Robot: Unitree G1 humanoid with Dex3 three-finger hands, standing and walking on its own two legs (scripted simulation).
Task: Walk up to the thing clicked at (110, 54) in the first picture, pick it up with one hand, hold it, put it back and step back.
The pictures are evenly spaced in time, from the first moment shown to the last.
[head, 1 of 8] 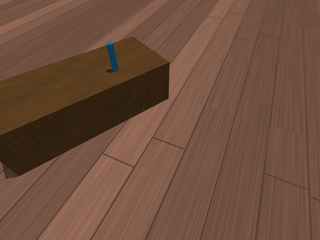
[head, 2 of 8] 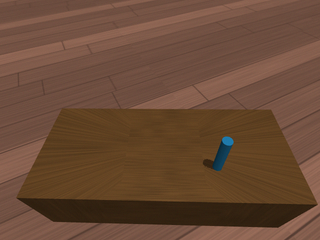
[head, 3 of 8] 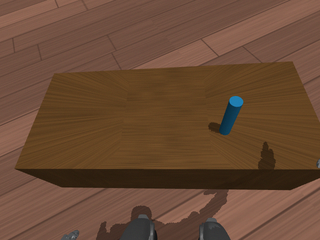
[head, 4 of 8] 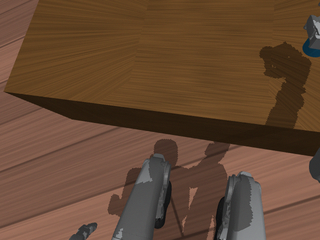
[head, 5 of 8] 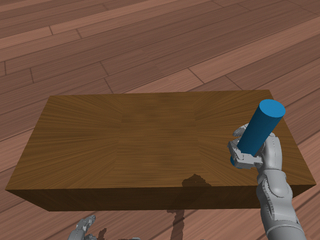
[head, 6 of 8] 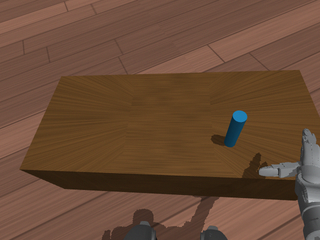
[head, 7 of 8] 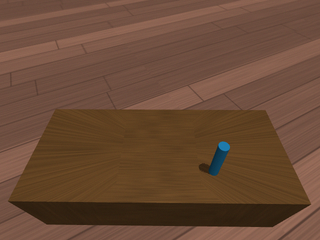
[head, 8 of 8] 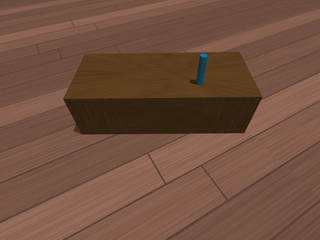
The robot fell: no
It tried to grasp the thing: yes
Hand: right
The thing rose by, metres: 0.33
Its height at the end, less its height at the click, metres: +0.00
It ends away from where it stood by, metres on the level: 0.02
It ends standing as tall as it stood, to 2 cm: yes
